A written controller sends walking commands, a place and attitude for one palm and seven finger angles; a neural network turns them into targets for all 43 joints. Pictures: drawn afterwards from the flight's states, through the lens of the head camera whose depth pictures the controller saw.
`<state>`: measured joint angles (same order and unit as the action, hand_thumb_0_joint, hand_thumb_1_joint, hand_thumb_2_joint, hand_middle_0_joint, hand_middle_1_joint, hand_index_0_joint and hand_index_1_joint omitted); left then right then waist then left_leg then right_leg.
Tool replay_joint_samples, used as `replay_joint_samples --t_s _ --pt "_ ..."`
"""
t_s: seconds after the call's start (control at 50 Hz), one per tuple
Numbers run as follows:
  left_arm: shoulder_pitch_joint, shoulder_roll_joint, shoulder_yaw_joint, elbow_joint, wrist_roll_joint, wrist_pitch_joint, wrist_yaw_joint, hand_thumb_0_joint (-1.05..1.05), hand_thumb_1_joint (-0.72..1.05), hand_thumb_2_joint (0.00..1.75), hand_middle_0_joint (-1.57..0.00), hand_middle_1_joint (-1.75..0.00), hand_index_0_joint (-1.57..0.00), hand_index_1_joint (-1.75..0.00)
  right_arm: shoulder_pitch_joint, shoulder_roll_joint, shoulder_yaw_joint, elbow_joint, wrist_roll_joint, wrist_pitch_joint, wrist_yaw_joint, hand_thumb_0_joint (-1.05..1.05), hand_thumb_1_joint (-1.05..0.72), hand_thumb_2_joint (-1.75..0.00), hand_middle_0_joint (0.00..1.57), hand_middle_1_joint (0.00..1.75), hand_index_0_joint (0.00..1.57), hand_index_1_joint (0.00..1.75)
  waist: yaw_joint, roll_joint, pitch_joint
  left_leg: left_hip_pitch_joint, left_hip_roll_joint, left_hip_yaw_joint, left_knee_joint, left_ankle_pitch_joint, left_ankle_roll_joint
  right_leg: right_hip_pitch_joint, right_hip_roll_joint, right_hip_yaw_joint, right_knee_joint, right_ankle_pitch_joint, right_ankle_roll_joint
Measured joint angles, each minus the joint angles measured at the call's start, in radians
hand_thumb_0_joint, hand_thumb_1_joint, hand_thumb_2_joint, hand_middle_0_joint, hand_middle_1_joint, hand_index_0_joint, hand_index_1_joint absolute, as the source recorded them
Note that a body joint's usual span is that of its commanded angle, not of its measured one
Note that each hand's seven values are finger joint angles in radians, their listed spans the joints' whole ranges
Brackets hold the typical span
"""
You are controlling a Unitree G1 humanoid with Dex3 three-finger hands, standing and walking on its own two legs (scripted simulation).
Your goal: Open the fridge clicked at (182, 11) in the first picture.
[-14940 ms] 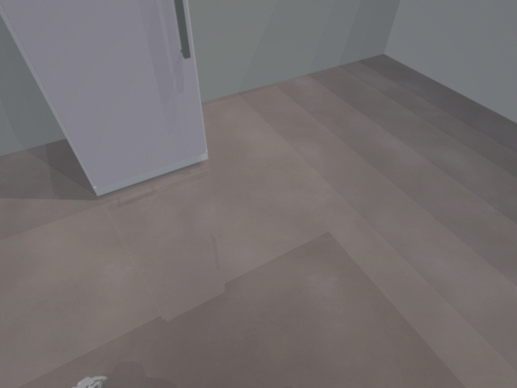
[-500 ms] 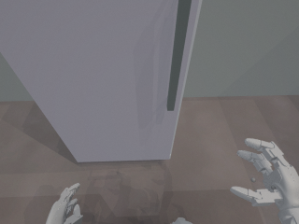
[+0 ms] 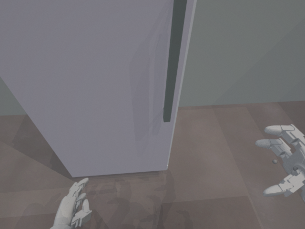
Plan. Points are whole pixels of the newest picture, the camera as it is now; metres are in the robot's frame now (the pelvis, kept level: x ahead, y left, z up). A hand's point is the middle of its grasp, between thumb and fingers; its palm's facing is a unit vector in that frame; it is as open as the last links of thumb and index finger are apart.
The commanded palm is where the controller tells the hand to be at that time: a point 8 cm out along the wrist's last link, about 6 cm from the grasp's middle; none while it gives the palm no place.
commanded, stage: raise the hand to about handle height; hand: right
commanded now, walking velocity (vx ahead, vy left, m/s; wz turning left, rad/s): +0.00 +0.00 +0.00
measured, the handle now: (170, 69) +0.56 -0.03 +0.14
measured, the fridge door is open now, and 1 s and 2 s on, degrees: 0 0 0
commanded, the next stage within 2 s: move the hooked fingers beside the handle in 0.62 s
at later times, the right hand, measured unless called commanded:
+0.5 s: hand (272, 151) +0.28 -0.26 +0.12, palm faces -0.05 +1.00 -0.04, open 14.0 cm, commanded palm +0.25 -0.31 +0.12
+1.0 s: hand (254, 140) +0.31 -0.22 +0.12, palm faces -0.10 +1.00 -0.01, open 14.0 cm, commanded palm +0.29 -0.28 +0.12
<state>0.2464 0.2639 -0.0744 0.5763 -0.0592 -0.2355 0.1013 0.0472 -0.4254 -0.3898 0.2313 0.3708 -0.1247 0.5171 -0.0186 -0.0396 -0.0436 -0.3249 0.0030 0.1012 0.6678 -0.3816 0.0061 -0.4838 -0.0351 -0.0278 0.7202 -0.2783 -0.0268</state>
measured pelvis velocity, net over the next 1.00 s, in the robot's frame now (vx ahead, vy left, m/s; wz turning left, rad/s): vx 0.00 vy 0.01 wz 0.01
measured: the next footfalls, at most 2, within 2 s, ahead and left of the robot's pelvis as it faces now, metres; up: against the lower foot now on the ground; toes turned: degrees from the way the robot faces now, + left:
none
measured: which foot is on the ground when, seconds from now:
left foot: down 0.00-1.00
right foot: down 0.00-1.00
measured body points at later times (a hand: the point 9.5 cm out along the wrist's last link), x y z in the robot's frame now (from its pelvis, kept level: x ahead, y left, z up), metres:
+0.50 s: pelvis +0.00 +0.01 +0.01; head +0.01 +0.01 +0.46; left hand +0.16 +0.26 -0.06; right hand +0.28 -0.31 +0.12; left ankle -0.02 +0.12 -0.72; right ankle +0.06 -0.10 -0.72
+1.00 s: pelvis +0.00 +0.01 +0.01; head +0.01 +0.02 +0.46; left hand +0.17 +0.25 -0.07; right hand +0.31 -0.28 +0.12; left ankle -0.02 +0.12 -0.72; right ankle +0.06 -0.10 -0.72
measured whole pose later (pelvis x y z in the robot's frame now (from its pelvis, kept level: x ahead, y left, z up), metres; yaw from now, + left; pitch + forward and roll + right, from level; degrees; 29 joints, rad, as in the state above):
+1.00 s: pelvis +0.00 +0.01 +0.01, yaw +0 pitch +2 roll +1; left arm 0.25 0.28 -0.06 0.60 -0.07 -0.22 0.11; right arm -0.14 -0.40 -0.34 0.38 0.34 -0.11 0.51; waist -0.01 -0.04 -0.04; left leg -0.30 0.00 0.09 0.63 -0.37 0.02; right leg -0.44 -0.03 -0.04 0.65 -0.25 -0.01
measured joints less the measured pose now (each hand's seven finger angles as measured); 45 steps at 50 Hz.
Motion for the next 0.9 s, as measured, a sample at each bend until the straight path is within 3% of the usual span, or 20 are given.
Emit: replay_joint_samples --t_s 0.26,0.48,0.76,0.9 --pt "0.028 0.030 0.018 0.014 -0.011 0.007 0.001 0.01 0.90 0.90 -0.21 -0.30 -0.21 -0.30 -0.082 -0.049 -0.051 0.114 0.020 0.025 0.068 -0.01 0.50 -0.30 0.30 1.20 0.29 1.20 0.014 0.001 0.001 0.013 -0.007 -0.009 -0.029 0.014 0.007 0.023 -0.006 -0.007 -0.039 0.017 0.008" --pt "0.036 0.024 0.025 0.009 -0.009 -0.001 0.001 0.01 0.90 0.90 -0.20 -0.30 -0.21 -0.29 -0.055 -0.016 -0.049 0.072 0.005 0.009 0.037 -0.01 0.50 -0.30 0.30 1.20 0.30 1.20 0.018 0.005 0.008 0.025 -0.007 -0.016 -0.035 0.014 0.008 0.041 -0.006 -0.014 -0.051 0.017 0.010" --pt "0.018 0.014 0.012 0.011 -0.010 0.001 0.001 0.01 0.90 0.90 -0.21 -0.30 -0.21 -0.30 -0.070 -0.018 -0.039 0.090 0.005 0.014 0.049 -0.01 0.50 -0.30 0.30 1.20 0.30 1.20 0.006 -0.004 0.004 0.031 -0.004 -0.012 -0.041 0.015 0.009 0.046 -0.002 -0.010 -0.062 0.022 0.011" --pt "0.011 0.020 0.015 0.021 -0.011 0.006 0.010 0.01 0.90 0.90 -0.21 -0.30 -0.21 -0.30 -0.142 0.013 0.019 0.119 -0.010 0.013 0.020 -0.01 0.50 -0.30 0.30 1.20 0.30 1.20 -0.001 -0.006 0.008 0.029 0.000 -0.004 -0.036 0.012 0.009 0.042 0.004 -0.002 -0.059 0.024 0.011"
